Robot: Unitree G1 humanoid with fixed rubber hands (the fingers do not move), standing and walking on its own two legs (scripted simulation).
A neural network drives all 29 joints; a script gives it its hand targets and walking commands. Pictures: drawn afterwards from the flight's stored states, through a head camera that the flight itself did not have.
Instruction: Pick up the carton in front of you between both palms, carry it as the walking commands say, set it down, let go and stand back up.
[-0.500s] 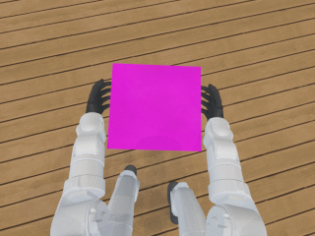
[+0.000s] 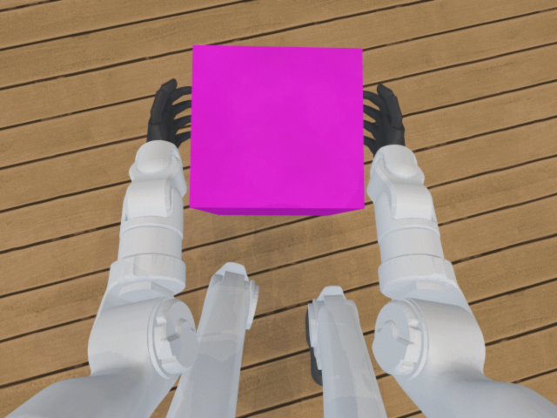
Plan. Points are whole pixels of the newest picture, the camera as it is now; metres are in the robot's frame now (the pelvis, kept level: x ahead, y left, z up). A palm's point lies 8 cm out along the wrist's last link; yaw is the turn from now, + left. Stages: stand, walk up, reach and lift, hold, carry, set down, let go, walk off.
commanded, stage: set down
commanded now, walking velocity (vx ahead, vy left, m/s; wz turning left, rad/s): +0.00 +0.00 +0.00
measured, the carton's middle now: (275, 149) +0.47 +0.07 -0.17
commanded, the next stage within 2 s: none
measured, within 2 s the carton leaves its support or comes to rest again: rests again in 1.30 s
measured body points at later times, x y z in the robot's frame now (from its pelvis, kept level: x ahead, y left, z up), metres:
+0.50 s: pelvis -0.03 +0.00 -0.11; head +0.31 +0.04 +0.18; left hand +0.47 +0.23 -0.26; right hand +0.53 -0.06 -0.25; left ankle +0.10 +0.14 -0.54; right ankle +0.05 -0.14 -0.54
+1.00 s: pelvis -0.02 -0.01 -0.17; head +0.35 +0.00 +0.08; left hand +0.48 +0.24 -0.34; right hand +0.55 -0.06 -0.35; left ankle +0.10 +0.13 -0.54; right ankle +0.05 -0.13 -0.54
